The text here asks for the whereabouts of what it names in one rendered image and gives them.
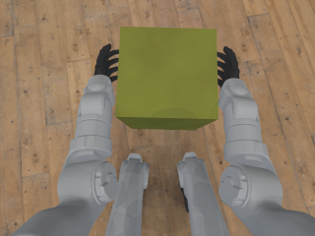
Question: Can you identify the robot right forearm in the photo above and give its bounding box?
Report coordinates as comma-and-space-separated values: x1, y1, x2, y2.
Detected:
218, 78, 279, 178

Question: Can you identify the robot right foot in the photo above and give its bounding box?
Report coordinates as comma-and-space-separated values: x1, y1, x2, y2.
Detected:
179, 184, 189, 212

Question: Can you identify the robot right upper arm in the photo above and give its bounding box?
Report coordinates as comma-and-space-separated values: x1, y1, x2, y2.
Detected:
219, 163, 315, 236

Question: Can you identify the robot right shin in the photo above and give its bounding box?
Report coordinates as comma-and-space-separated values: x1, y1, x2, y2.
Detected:
182, 151, 208, 199

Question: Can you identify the right robot hand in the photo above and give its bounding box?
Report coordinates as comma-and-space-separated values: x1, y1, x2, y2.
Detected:
217, 46, 240, 88

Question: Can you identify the carton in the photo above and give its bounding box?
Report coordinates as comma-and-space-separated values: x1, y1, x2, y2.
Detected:
115, 27, 219, 131

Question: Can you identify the robot left forearm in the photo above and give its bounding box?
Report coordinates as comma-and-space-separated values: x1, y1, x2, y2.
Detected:
57, 75, 115, 197

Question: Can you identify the left robot hand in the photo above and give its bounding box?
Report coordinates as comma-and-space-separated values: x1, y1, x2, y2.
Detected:
94, 43, 119, 82

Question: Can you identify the robot left upper arm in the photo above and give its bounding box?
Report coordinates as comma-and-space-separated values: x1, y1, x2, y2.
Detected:
10, 159, 119, 236

